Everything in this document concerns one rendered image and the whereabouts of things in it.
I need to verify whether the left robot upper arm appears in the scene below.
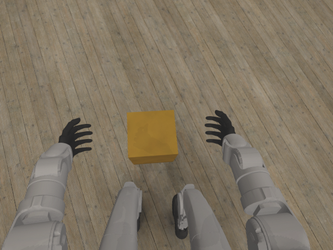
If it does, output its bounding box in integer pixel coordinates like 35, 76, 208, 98
4, 220, 68, 250

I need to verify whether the left robot foot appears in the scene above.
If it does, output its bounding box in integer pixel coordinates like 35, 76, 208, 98
137, 213, 140, 231

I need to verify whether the carton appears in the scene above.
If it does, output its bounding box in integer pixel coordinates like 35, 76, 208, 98
127, 110, 178, 165

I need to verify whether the left robot thigh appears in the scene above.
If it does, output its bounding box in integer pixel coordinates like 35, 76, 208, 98
99, 186, 142, 250

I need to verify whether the right robot hand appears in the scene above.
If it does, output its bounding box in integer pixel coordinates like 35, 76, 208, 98
205, 110, 236, 146

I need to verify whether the left robot hand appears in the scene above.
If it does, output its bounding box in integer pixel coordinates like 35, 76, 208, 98
59, 118, 93, 157

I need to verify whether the robot right forearm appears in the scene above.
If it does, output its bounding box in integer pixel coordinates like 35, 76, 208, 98
222, 134, 310, 249

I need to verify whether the robot left forearm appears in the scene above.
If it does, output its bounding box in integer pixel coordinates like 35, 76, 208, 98
1, 143, 73, 250

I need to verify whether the right robot upper arm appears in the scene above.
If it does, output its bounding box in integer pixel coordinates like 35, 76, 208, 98
246, 212, 310, 250

